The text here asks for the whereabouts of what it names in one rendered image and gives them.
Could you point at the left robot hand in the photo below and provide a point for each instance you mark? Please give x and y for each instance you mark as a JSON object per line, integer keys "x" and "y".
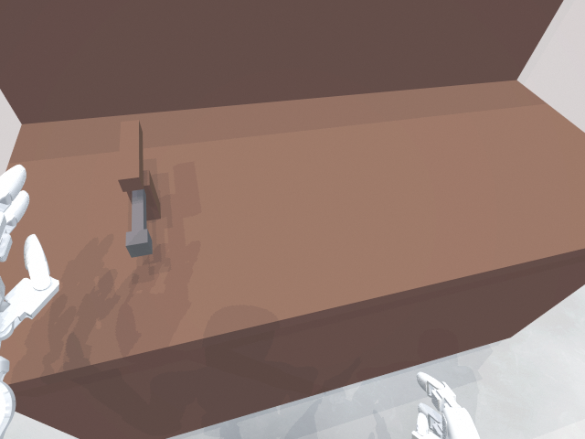
{"x": 28, "y": 297}

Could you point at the counter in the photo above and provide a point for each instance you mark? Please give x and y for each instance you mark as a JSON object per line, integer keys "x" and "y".
{"x": 335, "y": 190}

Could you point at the right robot hand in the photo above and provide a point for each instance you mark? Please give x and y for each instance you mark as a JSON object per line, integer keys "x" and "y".
{"x": 455, "y": 422}

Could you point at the tap lever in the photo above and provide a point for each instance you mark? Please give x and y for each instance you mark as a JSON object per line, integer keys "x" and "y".
{"x": 138, "y": 241}

